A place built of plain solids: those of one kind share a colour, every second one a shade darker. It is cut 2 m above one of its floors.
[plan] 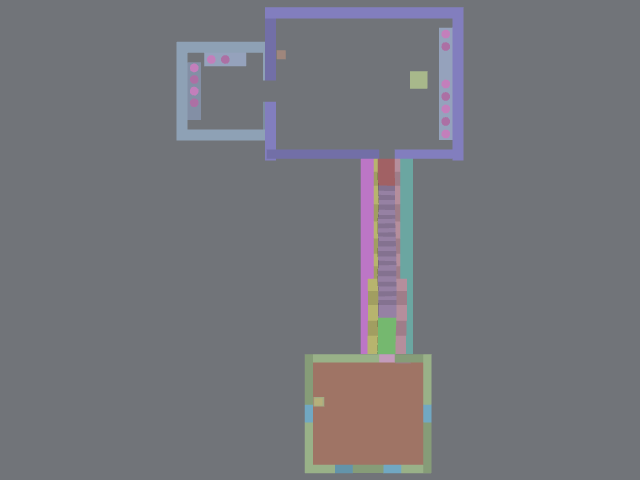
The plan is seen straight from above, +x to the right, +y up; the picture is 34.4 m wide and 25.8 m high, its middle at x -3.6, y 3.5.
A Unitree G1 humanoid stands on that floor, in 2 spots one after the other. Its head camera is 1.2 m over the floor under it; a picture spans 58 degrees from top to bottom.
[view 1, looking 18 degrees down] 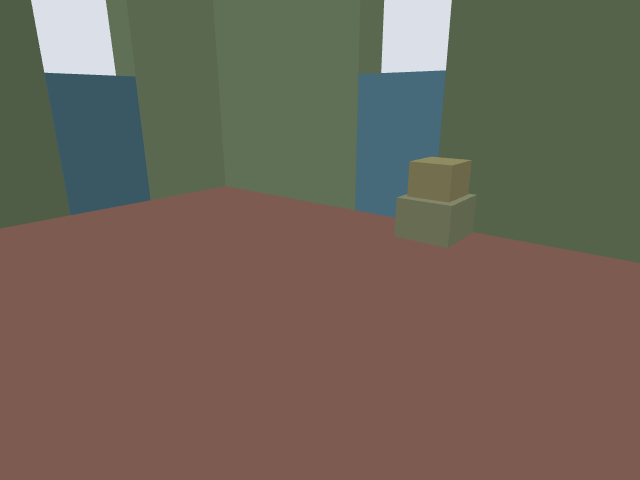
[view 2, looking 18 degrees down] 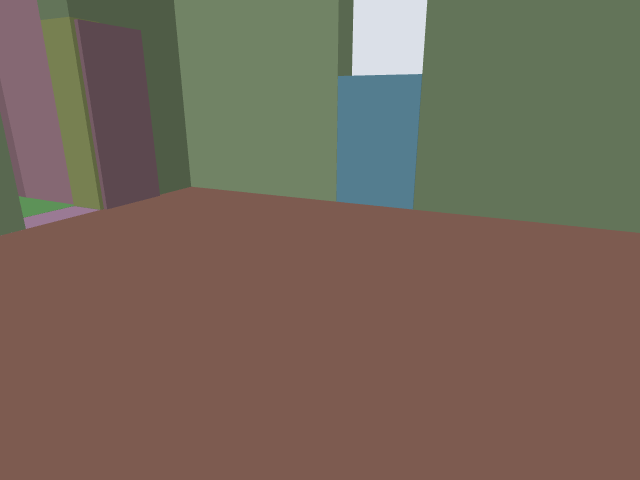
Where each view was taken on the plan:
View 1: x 0.00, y -3.60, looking -141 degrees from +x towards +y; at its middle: floor_yard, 3.88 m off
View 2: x -2.87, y -7.38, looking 25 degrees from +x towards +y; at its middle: floor_yard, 3.88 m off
